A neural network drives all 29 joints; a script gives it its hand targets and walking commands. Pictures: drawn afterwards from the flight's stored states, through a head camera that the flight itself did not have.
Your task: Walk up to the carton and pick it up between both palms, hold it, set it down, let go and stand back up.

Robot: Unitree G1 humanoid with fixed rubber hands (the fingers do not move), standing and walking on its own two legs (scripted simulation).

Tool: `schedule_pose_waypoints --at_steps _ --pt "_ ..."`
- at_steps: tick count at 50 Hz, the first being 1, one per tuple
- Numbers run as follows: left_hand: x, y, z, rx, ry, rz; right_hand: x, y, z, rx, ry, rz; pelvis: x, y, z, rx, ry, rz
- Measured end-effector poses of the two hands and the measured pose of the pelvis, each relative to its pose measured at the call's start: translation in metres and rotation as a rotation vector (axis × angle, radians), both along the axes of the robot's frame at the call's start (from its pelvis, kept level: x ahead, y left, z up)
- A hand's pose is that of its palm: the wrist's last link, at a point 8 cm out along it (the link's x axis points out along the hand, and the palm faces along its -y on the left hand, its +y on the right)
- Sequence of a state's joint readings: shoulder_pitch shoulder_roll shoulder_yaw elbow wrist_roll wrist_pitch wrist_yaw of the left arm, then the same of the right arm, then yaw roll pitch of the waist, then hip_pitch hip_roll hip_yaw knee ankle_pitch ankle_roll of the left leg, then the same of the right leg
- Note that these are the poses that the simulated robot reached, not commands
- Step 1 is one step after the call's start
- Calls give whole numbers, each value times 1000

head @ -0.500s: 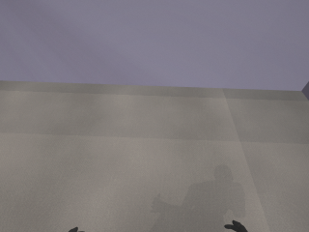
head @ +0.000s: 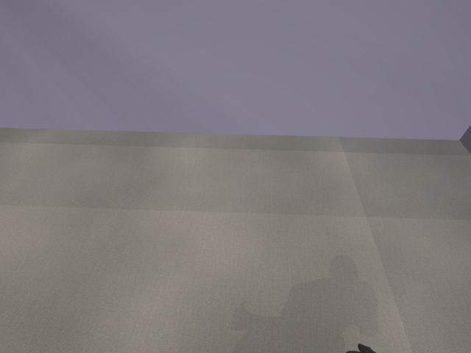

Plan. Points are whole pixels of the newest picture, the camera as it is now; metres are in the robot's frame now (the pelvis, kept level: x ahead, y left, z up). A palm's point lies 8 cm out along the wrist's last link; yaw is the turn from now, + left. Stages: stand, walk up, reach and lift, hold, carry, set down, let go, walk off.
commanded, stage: stand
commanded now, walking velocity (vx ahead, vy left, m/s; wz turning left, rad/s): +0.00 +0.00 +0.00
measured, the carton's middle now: out of the picture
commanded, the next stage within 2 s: walk up in 0.54 s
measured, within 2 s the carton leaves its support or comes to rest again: neither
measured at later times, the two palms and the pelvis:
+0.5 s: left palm out of the picture +0.07 +0.23 -0.11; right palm out of the picture +0.08 -0.25 -0.11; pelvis +0.00 -0.01 +0.00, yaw +0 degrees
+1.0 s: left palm out of the picture +0.04 +0.31 -0.11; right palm out of the picture +0.11 -0.24 -0.11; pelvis -0.02 +0.02 -0.01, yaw +12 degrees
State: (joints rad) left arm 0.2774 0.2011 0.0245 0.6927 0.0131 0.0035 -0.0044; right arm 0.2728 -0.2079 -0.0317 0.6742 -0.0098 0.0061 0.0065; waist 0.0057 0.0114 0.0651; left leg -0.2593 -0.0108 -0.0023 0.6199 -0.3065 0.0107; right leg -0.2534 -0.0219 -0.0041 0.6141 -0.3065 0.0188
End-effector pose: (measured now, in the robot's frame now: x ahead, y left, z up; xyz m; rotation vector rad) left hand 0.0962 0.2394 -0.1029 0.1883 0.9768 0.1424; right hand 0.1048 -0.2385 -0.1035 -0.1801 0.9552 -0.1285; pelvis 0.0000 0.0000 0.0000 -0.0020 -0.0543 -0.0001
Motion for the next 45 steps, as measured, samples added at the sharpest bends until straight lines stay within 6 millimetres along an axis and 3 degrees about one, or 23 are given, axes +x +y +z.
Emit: schedule_pose_waypoints --at_steps 17,38,41,45 --pt "-18 -6 -5 -8 50 4 -25 -9 -3 -7 62 -17 -3 -6 3 6 6 -3" --pt "-21 -8 -5 2 78 8 -33 -14 -7 -9 105 -25 1 -11 5 5 8 -7" --pt "-21 0 -6 33 66 15 -32 -15 -9 -20 140 35 -2 -9 2 -17 11 58" --pt "-33 27 -5 78 36 93 -23 -16 -8 -78 216 145 -9 1 0 -23 0 122"
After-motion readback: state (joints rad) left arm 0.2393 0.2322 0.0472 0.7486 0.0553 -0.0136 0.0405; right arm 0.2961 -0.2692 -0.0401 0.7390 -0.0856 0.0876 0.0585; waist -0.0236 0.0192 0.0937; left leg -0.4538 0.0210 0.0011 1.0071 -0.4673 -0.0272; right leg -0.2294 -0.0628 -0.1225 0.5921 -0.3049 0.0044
